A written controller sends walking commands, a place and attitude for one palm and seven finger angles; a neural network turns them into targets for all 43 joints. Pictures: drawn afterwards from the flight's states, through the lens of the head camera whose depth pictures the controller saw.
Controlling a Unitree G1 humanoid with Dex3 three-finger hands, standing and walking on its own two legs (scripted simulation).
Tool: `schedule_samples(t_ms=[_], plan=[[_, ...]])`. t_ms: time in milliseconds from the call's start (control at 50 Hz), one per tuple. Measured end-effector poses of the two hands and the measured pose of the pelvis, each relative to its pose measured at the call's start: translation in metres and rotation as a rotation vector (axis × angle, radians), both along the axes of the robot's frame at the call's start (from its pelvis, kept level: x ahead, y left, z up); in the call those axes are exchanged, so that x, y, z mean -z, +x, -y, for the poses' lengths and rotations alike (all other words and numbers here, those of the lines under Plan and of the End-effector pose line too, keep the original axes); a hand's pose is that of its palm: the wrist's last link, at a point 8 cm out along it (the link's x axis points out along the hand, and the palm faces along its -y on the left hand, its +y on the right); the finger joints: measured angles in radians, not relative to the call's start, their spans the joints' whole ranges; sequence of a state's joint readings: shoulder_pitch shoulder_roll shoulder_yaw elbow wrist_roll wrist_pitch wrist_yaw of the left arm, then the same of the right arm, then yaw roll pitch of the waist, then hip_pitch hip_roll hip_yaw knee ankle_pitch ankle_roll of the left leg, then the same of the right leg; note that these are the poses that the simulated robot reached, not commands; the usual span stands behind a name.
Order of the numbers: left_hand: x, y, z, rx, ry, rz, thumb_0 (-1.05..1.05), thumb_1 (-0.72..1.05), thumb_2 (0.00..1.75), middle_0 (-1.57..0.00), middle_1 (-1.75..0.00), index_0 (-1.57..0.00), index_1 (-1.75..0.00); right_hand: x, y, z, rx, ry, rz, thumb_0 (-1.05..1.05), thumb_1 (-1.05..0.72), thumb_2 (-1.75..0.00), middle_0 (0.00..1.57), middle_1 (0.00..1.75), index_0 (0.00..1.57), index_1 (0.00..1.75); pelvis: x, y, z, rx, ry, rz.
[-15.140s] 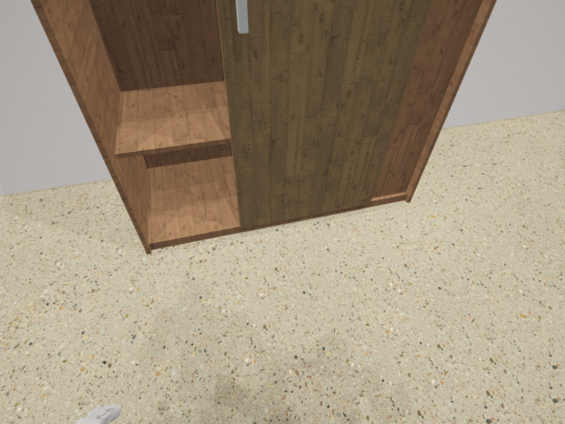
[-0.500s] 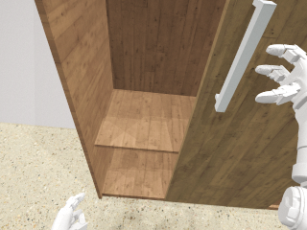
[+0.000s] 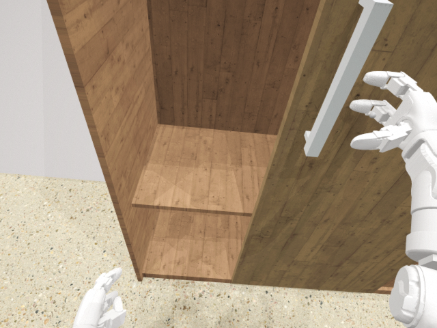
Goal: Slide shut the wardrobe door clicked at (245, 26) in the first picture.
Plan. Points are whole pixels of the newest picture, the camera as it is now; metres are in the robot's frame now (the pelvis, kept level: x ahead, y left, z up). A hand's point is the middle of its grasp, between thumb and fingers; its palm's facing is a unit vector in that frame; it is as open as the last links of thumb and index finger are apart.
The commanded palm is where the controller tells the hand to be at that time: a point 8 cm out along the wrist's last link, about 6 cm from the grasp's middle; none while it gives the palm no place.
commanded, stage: move the hooked fingers beside the handle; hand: right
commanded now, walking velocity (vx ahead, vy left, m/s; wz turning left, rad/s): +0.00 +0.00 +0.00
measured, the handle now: (334, 86) +0.45 -0.15 +0.27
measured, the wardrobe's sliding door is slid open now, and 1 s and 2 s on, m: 0.40 0.40 0.40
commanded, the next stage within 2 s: none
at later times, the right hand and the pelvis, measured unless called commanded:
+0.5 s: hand (379, 110) +0.39 -0.21 +0.27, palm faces +0.00 +1.00 -0.01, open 14.0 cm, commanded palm +0.37 -0.27 +0.25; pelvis +0.00 +0.00 +0.00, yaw +0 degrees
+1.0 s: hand (373, 122) +0.39 -0.21 +0.24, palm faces +0.03 +1.00 -0.06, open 14.0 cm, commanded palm +0.36 -0.26 +0.25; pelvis +0.01 +0.00 +0.00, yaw +0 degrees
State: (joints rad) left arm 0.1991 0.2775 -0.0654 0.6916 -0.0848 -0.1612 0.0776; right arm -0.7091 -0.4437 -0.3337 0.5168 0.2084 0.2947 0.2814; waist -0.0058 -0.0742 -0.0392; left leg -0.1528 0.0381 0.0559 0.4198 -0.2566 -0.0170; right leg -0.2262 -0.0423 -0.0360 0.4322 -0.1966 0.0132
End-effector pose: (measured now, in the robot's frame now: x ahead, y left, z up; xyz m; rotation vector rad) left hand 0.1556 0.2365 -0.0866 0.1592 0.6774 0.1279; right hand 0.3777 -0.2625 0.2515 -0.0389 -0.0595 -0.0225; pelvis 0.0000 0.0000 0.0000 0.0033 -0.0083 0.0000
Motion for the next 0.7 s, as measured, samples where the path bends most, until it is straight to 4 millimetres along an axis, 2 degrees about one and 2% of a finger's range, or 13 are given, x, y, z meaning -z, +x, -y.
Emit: schedule_samples(t_ms=[140,260,340,460,520,580,640,700], plan=[[-0.001,-0.006,-0.005,-0.012,0.004,-0.012,0.01,0.91,0.9,-0.2,-0.3,-0.2,-0.3,-0.01,-0.011,0.013,0.036,-0.006,0.087,-0.02,0.5,-0.3,0.31,1.2,0.31,1.2,0.0,0.005,-0.003,-0.01,-0.001,0.013],[0.001,-0.006,-0.01,-0.01,0.02,-0.029,0.01,0.91,0.9,-0.2,-0.3,-0.2,-0.3,-0.002,-0.016,0.029,0.047,-0.011,0.009,-0.02,0.5,-0.3,0.3,1.2,0.31,1.2,0.0,0.003,-0.003,0.002,0.002,0.01],[0.0,-0.003,-0.01,0.0,0.032,-0.026,0.01,0.91,0.9,-0.2,-0.3,-0.2,-0.3,0.005,-0.018,0.022,0.023,-0.035,-0.002,-0.02,0.5,-0.3,0.3,1.2,0.3,1.2,0.0,0.001,-0.001,0.011,0.004,0.011],[-0.004,0.007,-0.001,0.016,0.025,0.012,0.01,0.91,0.9,-0.2,-0.3,-0.2,-0.3,-0.011,-0.013,-0.001,-0.037,0.009,0.101,-0.02,0.5,-0.3,0.3,1.21,0.3,1.2,0.0,0.001,0.0,0.01,0.003,0.016],[-0.006,0.009,0.003,0.012,0.01,0.025,0.01,0.91,0.9,-0.2,-0.3,-0.2,-0.3,-0.011,-0.004,0.002,-0.012,0.026,0.06,-0.02,0.5,-0.3,0.31,1.21,0.31,1.2,0.001,0.001,0.0,0.004,0.002,0.011],[-0.005,0.007,0.004,-0.001,-0.005,0.022,0.01,0.91,0.9,-0.2,-0.3,-0.2,-0.3,-0.002,0.002,0.011,0.036,0.005,-0.018,-0.02,0.5,-0.3,0.31,1.21,0.31,1.2,0.0,0.001,0.0,-0.002,0.001,0.0],[-0.002,0.001,0.003,-0.01,-0.007,0.0,0.01,0.91,0.9,-0.21,-0.3,-0.2,-0.3,0.007,0.001,0.019,0.057,-0.016,-0.042,-0.02,0.5,-0.3,0.3,1.2,0.31,1.2,0.0,0.001,0.0,-0.005,0.001,-0.005],[0.001,-0.005,0.001,-0.005,0.007,-0.029,0.01,0.91,0.9,-0.21,-0.3,-0.2,-0.3,0.005,-0.003,0.018,0.037,-0.023,0.01,-0.02,0.5,-0.3,0.3,1.2,0.3,1.2,0.0,0.003,0.001,-0.002,0.002,-0.001]])
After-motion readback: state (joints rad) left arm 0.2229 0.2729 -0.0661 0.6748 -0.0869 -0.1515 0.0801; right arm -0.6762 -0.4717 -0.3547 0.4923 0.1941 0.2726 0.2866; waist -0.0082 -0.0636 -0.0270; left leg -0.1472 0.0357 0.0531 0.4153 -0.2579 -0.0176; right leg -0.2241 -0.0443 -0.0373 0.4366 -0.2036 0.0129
